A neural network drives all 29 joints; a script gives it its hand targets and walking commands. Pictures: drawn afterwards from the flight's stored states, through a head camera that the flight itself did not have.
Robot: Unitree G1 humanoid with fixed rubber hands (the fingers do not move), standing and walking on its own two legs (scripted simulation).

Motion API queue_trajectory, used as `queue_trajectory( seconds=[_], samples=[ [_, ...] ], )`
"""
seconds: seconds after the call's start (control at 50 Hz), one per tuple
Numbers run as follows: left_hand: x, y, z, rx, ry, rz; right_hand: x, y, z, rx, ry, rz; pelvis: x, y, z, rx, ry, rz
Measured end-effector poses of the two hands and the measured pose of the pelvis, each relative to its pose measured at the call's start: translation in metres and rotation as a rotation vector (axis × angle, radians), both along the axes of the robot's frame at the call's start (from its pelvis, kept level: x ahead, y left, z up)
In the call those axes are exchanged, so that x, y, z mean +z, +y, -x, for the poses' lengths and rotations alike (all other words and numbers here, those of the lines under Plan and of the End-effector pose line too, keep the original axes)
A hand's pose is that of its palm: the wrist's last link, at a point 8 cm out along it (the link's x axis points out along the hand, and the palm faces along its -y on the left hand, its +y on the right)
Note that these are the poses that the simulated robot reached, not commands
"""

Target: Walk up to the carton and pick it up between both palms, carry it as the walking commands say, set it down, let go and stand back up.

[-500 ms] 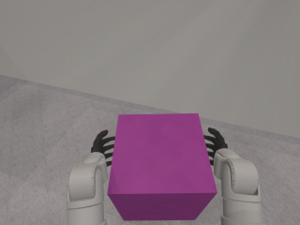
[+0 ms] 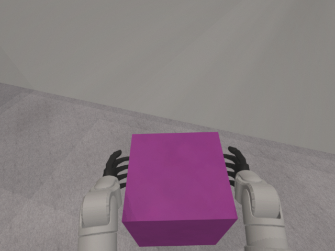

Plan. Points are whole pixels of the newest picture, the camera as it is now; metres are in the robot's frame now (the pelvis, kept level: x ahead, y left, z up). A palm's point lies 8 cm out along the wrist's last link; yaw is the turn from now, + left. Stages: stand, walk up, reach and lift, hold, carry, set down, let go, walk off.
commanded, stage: carry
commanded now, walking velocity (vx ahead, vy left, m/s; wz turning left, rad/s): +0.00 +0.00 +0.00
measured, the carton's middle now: (176, 192) +0.28 +0.00 -0.01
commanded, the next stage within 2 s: none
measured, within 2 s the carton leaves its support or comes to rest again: neither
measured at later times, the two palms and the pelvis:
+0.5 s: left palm (112, 194) +0.25 +0.15 +0.05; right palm (244, 189) +0.25 -0.15 +0.05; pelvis -0.03 +0.00 +0.00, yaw +0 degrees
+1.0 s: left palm (113, 202) +0.23 +0.14 +0.04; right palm (246, 198) +0.23 -0.16 +0.04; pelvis -0.04 +0.00 +0.00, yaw +0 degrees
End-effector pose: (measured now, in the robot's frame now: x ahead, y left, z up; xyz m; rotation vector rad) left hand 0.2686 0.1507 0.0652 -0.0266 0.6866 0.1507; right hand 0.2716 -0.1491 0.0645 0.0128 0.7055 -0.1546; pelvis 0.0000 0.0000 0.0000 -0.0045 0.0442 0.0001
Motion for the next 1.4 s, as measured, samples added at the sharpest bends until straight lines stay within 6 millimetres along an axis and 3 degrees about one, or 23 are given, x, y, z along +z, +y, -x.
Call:
queue_trajectory(
  seconds=[0.74, 1.4],
  samples=[
    [-0.021, -0.006, 0.03, -0.024, -0.038, -0.023, -0.021, -0.006, 0.032, 0.013, -0.038, 0.028, 0.0, -0.004, 0.034, 0.001, -0.004, -0.004],
    [-0.022, -0.005, 0.046, -0.023, -0.047, -0.028, -0.023, -0.005, 0.048, 0.018, -0.048, 0.028, 0.0, -0.003, 0.048, 0.003, -0.007, -0.008]
  ],
)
